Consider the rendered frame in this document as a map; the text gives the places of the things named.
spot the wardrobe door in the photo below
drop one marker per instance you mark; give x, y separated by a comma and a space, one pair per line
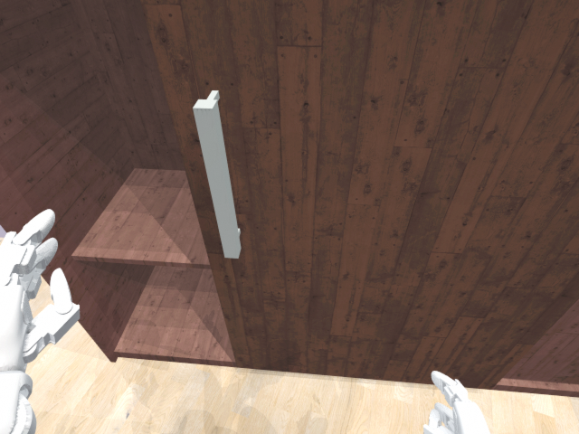
405, 176
555, 357

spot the right robot hand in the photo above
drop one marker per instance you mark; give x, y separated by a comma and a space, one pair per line
465, 416

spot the handle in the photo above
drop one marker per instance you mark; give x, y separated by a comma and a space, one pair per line
209, 127

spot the robot left forearm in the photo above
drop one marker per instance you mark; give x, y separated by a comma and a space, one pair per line
16, 413

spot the left robot hand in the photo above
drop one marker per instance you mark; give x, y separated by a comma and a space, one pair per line
23, 259

